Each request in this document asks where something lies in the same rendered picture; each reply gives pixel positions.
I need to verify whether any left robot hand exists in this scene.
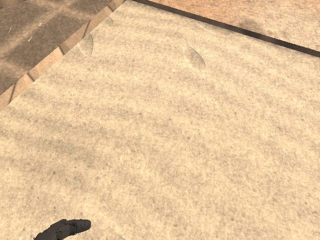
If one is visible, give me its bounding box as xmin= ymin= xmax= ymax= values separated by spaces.
xmin=33 ymin=219 xmax=91 ymax=240

